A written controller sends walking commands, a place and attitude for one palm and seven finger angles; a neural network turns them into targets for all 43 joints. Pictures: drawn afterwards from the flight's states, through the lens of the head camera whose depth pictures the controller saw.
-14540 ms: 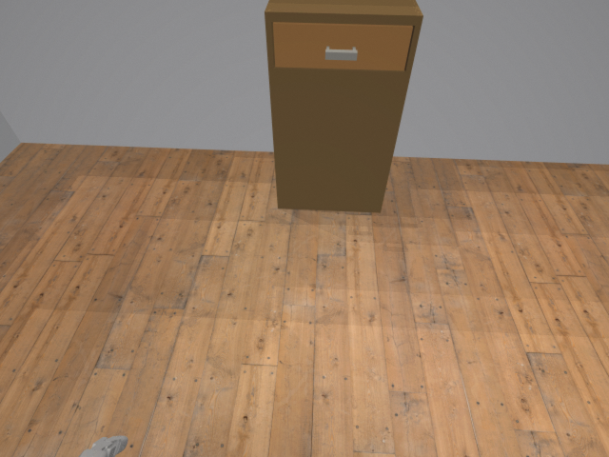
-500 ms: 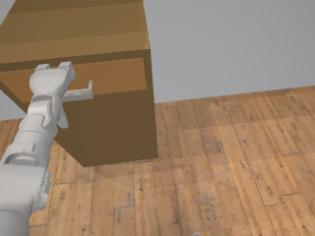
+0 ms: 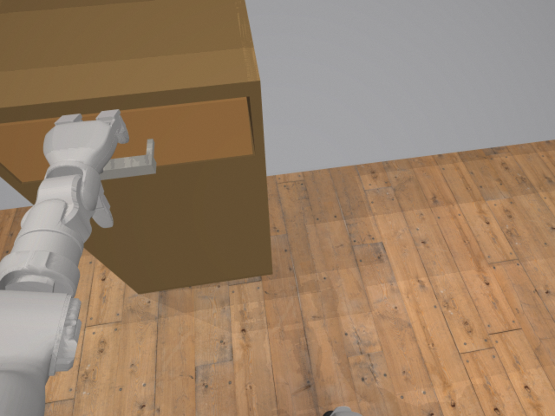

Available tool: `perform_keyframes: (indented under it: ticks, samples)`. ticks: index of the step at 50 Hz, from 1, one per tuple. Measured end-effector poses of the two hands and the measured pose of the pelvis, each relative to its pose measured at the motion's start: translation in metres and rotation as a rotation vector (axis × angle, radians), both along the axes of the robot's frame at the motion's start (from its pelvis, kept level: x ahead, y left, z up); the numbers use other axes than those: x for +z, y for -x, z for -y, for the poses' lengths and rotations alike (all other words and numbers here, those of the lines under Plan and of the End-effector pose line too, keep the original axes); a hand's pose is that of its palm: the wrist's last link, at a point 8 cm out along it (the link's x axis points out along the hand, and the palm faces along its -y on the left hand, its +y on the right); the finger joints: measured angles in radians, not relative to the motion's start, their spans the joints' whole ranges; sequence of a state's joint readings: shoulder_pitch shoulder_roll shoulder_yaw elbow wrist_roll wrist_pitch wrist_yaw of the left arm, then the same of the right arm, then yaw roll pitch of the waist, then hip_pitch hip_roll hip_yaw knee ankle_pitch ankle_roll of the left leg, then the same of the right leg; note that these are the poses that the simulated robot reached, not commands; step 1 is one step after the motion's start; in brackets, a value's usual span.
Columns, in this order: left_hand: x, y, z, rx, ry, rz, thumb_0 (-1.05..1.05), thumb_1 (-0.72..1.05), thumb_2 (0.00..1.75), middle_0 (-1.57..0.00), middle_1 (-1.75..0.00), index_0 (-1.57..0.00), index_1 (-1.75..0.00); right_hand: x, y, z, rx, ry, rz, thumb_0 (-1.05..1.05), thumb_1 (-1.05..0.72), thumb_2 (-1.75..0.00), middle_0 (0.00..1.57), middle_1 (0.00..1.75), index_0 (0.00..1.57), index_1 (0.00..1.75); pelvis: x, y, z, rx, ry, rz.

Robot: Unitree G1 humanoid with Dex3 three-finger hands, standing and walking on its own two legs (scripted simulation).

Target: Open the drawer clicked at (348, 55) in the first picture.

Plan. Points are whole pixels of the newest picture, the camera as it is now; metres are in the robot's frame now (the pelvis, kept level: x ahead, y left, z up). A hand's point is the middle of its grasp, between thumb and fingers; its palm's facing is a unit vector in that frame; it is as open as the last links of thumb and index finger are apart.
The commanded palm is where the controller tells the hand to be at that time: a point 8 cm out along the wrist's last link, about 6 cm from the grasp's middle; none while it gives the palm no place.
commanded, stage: move the hooked fingers above the handle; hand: left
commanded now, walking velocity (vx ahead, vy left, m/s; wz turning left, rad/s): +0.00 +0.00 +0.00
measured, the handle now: (124, 157) +0.54 +0.26 +0.01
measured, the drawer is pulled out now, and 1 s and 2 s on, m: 0.00 0.00 0.00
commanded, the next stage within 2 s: none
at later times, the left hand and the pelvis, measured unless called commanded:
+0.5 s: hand (113, 163) +0.48 +0.24 +0.07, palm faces -0.07 +0.00 -1.00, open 13.8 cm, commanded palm +0.47 +0.25 +0.12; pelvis +0.00 -0.01 +0.00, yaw +1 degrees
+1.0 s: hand (112, 150) +0.49 +0.24 +0.08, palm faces +0.05 -0.03 -1.00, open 13.8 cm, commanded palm +0.46 +0.26 +0.13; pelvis +0.00 +0.00 +0.00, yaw +1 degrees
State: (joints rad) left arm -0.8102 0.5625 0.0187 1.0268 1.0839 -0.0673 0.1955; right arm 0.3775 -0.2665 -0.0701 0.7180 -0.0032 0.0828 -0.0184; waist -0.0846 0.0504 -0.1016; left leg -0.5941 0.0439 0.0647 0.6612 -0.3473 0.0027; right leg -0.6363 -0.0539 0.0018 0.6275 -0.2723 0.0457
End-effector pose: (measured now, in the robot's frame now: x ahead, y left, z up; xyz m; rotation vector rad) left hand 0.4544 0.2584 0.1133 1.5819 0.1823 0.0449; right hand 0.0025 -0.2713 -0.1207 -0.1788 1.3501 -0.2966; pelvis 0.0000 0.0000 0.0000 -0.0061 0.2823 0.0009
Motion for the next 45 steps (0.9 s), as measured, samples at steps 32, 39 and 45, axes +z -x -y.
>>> perform_keyframes:
  ticks: [32,39,45]
  samples:
    - [0.023,-0.013,0.010,-0.025,0.008,0.137,0.00,-0.49,0.31,-0.32,-1.20,-0.32,-1.20,0.000,-0.011,0.019,0.025,0.028,0.011,0.01,-0.91,-0.90,0.20,0.30,0.20,0.30,-0.003,-0.001,0.010,0.011,-0.001,-0.011]
    - [0.007,-0.001,-0.010,0.082,-0.036,-0.020,0.00,-0.49,0.31,-0.32,-1.20,-0.31,-1.20,-0.002,-0.009,0.013,0.007,0.006,0.009,0.01,-0.91,-0.90,0.20,0.30,0.20,0.30,0.000,-0.001,0.008,0.006,-0.002,0.002]
    - [0.005,0.000,0.015,-0.102,0.032,-0.013,0.00,-0.49,0.31,-0.32,-1.20,-0.32,-1.20,0.005,-0.018,0.012,0.025,0.046,0.030,0.01,-0.90,-0.90,0.20,0.30,0.21,0.30,0.001,-0.001,0.006,0.020,0.002,0.016]
